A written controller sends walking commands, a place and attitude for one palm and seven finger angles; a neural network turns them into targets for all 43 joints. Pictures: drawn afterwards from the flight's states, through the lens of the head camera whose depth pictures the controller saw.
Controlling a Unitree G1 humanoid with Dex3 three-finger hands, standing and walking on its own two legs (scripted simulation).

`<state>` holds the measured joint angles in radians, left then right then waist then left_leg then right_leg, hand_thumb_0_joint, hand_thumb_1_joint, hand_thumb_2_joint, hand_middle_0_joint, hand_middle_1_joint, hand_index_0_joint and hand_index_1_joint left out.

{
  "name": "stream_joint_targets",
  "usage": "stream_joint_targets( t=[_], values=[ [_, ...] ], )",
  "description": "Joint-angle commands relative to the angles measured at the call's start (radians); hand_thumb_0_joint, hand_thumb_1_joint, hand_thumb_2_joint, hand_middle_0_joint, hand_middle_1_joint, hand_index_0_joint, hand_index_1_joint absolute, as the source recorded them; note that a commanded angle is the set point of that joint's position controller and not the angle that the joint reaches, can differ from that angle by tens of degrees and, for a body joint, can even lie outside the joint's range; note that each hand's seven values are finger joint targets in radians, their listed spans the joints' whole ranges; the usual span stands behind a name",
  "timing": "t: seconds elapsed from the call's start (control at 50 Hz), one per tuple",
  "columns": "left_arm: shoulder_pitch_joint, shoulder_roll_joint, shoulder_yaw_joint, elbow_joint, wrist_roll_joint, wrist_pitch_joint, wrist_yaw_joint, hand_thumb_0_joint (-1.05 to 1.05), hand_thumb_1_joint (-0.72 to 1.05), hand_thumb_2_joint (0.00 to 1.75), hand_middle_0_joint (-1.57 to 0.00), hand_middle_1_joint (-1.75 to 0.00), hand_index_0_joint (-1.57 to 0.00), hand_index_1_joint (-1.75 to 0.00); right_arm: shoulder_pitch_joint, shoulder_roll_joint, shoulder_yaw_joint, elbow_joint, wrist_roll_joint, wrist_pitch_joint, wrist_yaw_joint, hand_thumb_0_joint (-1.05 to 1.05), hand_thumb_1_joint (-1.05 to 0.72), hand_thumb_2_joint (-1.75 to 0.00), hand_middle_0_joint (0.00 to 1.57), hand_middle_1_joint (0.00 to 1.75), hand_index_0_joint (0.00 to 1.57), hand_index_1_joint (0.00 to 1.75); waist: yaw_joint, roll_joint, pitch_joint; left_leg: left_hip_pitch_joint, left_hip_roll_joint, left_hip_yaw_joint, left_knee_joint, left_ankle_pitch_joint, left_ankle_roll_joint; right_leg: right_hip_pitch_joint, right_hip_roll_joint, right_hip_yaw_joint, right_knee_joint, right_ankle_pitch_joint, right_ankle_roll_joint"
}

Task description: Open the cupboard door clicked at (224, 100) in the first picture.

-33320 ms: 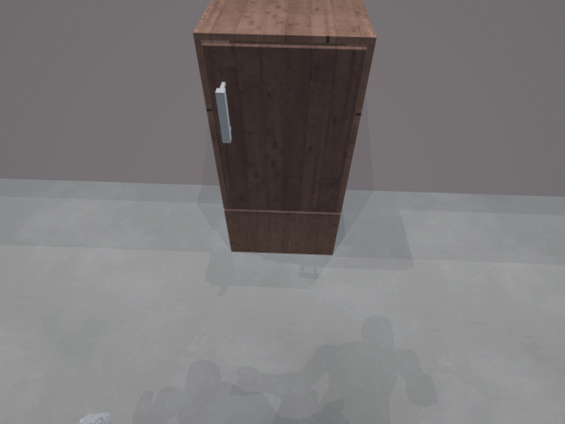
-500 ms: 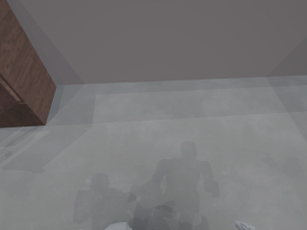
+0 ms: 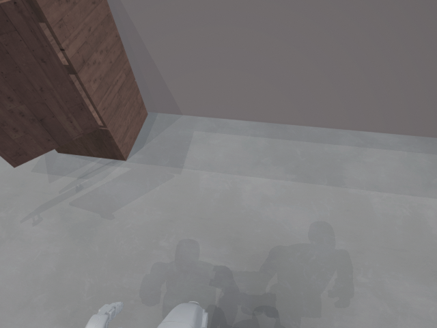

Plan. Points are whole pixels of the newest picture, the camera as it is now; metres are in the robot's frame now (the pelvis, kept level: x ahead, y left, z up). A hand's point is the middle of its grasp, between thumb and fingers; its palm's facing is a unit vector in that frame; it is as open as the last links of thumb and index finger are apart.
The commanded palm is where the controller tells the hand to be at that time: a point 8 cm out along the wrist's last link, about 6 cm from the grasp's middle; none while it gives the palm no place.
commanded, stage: turn to face it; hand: left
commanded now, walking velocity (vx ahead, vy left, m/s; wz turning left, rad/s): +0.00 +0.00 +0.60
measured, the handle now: out of the picture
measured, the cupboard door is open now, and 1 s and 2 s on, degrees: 45 45 45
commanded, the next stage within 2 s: take the last steps up to it in 0.90 s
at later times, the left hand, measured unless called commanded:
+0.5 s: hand out of the picture +0.02 +0.26 -0.16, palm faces +0.33 -0.91 -0.26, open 7.4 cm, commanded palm none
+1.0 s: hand out of the picture -0.07 +0.16 -0.17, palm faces +0.56 -0.80 -0.22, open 7.3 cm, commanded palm none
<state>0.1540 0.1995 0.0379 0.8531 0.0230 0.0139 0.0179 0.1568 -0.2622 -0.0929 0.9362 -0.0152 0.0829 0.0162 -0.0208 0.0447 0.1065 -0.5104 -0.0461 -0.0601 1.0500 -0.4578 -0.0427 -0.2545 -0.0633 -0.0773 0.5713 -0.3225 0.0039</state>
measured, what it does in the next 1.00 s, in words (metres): steps on the spot, turning left: left foot, then right foot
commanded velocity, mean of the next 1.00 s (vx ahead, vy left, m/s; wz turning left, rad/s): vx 0.01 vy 0.00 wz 0.45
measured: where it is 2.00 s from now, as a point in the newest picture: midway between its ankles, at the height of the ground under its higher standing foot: outside the picture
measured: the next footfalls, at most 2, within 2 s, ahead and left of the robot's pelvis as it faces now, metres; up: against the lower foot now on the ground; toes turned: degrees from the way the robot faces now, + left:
left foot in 0.26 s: +0.03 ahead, +0.13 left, +0.00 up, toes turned +15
right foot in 0.66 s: +0.09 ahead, -0.12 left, +0.00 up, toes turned +22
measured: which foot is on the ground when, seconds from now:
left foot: up 0.00-0.24, down 0.26-0.66, up 0.68-1.00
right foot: down 0.00-0.26, up 0.28-0.64, down 0.66-1.00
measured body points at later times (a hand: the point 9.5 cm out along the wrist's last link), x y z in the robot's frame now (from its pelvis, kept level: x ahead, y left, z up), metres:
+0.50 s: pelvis +0.00 +0.02 +0.00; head +0.05 +0.05 +0.45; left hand +0.00 +0.31 -0.14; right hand +0.17 -0.20 -0.13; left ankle -0.01 +0.12 -0.73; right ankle +0.04 -0.14 -0.67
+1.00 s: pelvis +0.01 -0.01 +0.00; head +0.04 +0.01 +0.45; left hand -0.10 +0.21 -0.15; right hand +0.23 -0.18 -0.14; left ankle -0.06 +0.08 -0.71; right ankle +0.05 -0.13 -0.73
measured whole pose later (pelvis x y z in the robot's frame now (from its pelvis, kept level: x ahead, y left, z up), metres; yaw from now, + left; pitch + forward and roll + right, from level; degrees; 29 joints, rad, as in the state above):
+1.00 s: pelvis +0.01 -0.01 +0.00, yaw +33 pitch +0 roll +1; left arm 0.26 0.19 0.04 0.95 0.03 0.01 0.01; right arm 0.11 -0.22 -0.06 0.97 -0.01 0.06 0.01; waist 0.02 -0.03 0.10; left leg -0.31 -0.01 0.04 0.68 -0.40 -0.04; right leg -0.20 -0.12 -0.16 0.54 -0.32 0.02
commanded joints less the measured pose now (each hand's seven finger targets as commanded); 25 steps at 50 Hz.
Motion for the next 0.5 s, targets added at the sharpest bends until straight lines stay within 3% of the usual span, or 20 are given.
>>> stream_joint_targets(
  t=[0.0, 0.08, 0.14, 0.16, 0.18, 0.2, 0.22, 0.24, 0.26, 0.28, 0.3, 0.32, 0.34, 0.4, 0.48],
  values=[
    [0.023, 0.168, 0.045, -0.068, -0.002, -0.024, 0.019, 0.00, 0.90, 0.90, -0.20, -0.30, -0.20, -0.30, -0.049, -0.048, -0.006, -0.092, 0.001, -0.023, 0.014, 0.00, -0.90, -0.90, 0.20, 0.30, 0.20, 0.30, 0.016, -0.262, -0.109, -0.056, 0.066, 0.067, 0.080, 0.021, -0.026, 0.140, -0.247, 0.067, -0.207, 0.522, -0.110],
    [0.091, 0.204, 0.059, -0.035, 0.003, -0.024, 0.017, 0.00, 0.90, 0.90, -0.20, -0.30, -0.20, -0.30, -0.103, -0.022, 0.006, -0.099, 0.005, -0.025, 0.019, 0.00, -0.90, -0.90, 0.20, 0.30, 0.20, 0.30, 0.053, -0.232, -0.107, 0.010, 0.057, 0.132, -0.140, 0.005, -0.025, 0.191, -0.276, 0.022, -0.179, 0.569, -0.111],
    [0.119, 0.225, 0.073, -0.020, 0.006, -0.022, 0.014, 0.00, 0.90, 0.90, -0.20, -0.30, -0.20, -0.30, -0.108, -0.018, 0.013, -0.107, 0.007, -0.039, 0.017, 0.00, -0.90, -0.90, 0.20, 0.30, 0.20, 0.30, 0.066, -0.264, -0.142, 0.068, 0.047, 0.163, -0.305, 0.003, -0.010, 0.236, -0.299, 0.007, -0.116, 0.641, -0.109],
    [0.123, 0.225, 0.074, -0.011, 0.006, -0.021, 0.012, 0.00, 0.90, 0.90, -0.20, -0.30, -0.20, -0.30, -0.093, -0.023, 0.013, -0.106, 0.007, -0.044, 0.016, 0.00, -0.90, -0.90, 0.20, 0.30, 0.20, 0.30, 0.060, -0.255, -0.153, 0.116, 0.042, 0.170, -0.379, 0.035, -0.004, 0.226, -0.299, -0.003, -0.080, 0.638, -0.093],
    [0.112, 0.232, 0.078, -0.013, 0.001, -0.019, 0.009, 0.00, 0.90, 0.90, -0.20, -0.30, -0.20, -0.30, -0.055, -0.036, 0.010, -0.099, 0.005, -0.048, 0.014, 0.00, -0.90, -0.90, 0.20, 0.30, 0.20, 0.30, 0.035, -0.244, -0.166, 0.193, 0.035, 0.174, -0.473, 0.114, 0.005, 0.190, -0.291, -0.033, -0.030, 0.605, -0.066],
    [0.090, 0.230, 0.079, -0.017, -0.008, -0.017, 0.005, 0.00, 0.90, 0.90, -0.20, -0.30, -0.20, -0.30, 0.006, -0.067, 0.003, -0.085, 0.002, -0.053, 0.013, 0.00, -0.90, -0.90, 0.20, 0.30, 0.20, 0.30, -0.004, -0.176, -0.192, 0.329, 0.042, 0.159, -0.594, 0.245, 0.020, 0.109, -0.277, -0.067, 0.073, 0.546, -0.026],
    [0.092, 0.186, 0.073, -0.043, -0.014, -0.011, -0.001, 0.00, 0.90, 0.90, -0.20, -0.30, -0.20, -0.30, 0.075, -0.165, -0.022, -0.074, -0.008, -0.063, 0.008, 0.00, -0.90, -0.90, 0.20, 0.30, 0.20, 0.30, -0.042, 0.063, -0.250, 0.525, 0.231, -0.080, -0.638, 0.500, 0.103, -0.106, -0.188, -0.124, 0.276, 0.244, 0.043],
    [0.030, 0.119, 0.045, -0.092, -0.015, -0.005, -0.004, 0.00, 0.90, 0.90, -0.20, -0.30, -0.20, -0.30, 0.158, -0.266, -0.047, -0.062, -0.010, -0.059, -0.001, 0.00, -0.90, -0.90, 0.20, 0.30, 0.20, 0.30, -0.088, 0.300, -0.245, 0.586, 0.470, -0.387, -0.664, 0.910, 0.265, -0.339, -0.064, -0.080, 0.492, -0.370, 0.091],
    [-0.042, 0.147, 0.042, -0.114, -0.004, 0.010, 0.005, 0.00, 0.90, 0.90, -0.20, -0.30, -0.20, -0.30, 0.198, -0.255, -0.039, -0.043, -0.007, -0.054, -0.008, 0.00, -0.90, -0.90, 0.20, 0.30, 0.20, 0.30, -0.097, 0.142, -0.230, 0.531, 0.479, -0.357, -0.645, 0.813, 0.296, -0.353, -0.069, 0.029, 0.572, -0.359, 0.075],
    [-0.067, 0.123, 0.046, -0.094, -0.008, 0.009, 0.009, 0.00, 0.90, 0.90, -0.20, -0.30, -0.20, -0.30, 0.166, -0.232, -0.037, -0.052, -0.012, -0.060, -0.024, 0.00, -0.90, -0.90, 0.20, 0.30, 0.20, 0.30, -0.082, 0.166, -0.218, 0.494, 0.421, -0.348, -0.648, 0.781, 0.286, -0.376, -0.063, 0.056, 0.603, -0.302, 0.077],
    [-0.066, 0.135, 0.047, -0.076, -0.011, 0.011, 0.006, 0.00, 0.90, 0.90, -0.20, -0.30, -0.20, -0.30, 0.111, -0.209, -0.028, -0.070, -0.013, -0.061, -0.032, 0.00, -0.90, -0.90, 0.20, 0.30, 0.20, 0.30, -0.062, 0.166, -0.177, 0.415, 0.382, -0.307, -0.671, 0.697, 0.265, -0.357, -0.067, 0.084, 0.616, -0.241, 0.078],
    [-0.036, 0.137, 0.051, -0.056, -0.009, 0.015, -0.001, 0.00, 0.90, 0.90, -0.20, -0.30, -0.20, -0.30, 0.046, -0.187, -0.020, -0.083, -0.012, -0.062, -0.033, 0.00, -0.90, -0.90, 0.20, 0.30, 0.20, 0.30, -0.026, 0.140, -0.159, 0.372, 0.332, -0.245, -0.686, 0.630, 0.234, -0.330, -0.061, 0.087, 0.612, -0.169, 0.080],
    [-0.011, 0.137, 0.053, -0.041, -0.007, 0.019, -0.006, 0.00, 0.90, 0.90, -0.20, -0.30, -0.20, -0.30, 0.018, -0.172, -0.014, -0.091, -0.012, -0.065, -0.033, 0.00, -0.90, -0.90, 0.20, 0.30, 0.20, 0.30, -0.005, 0.104, -0.156, 0.358, 0.301, -0.209, -0.692, 0.591, 0.215, -0.308, -0.053, 0.081, 0.596, -0.127, 0.080],
    [0.005, 0.133, 0.051, -0.033, -0.007, 0.020, -0.011, 0.00, 0.90, 0.90, -0.20, -0.30, -0.20, -0.30, 0.008, -0.166, -0.011, -0.091, -0.010, -0.069, -0.029, 0.00, -0.90, -0.90, 0.20, 0.30, 0.20, 0.30, 0.007, 0.082, -0.161, 0.338, 0.266, -0.183, -0.709, 0.513, 0.202, -0.259, -0.031, 0.073, 0.500, -0.093, 0.081],
    [-0.031, 0.125, 0.046, -0.051, -0.009, 0.017, -0.009, 0.00, 0.90, 0.90, -0.20, -0.30, -0.20, -0.30, 0.029, -0.169, -0.016, -0.081, -0.014, -0.063, -0.025, 0.00, -0.90, -0.90, 0.20, 0.30, 0.20, 0.30, -0.007, 0.089, -0.151, 0.326, 0.262, -0.239, -0.709, 0.470, 0.213, -0.212, 0.000, 0.067, 0.353, -0.113, 0.078]
  ],
)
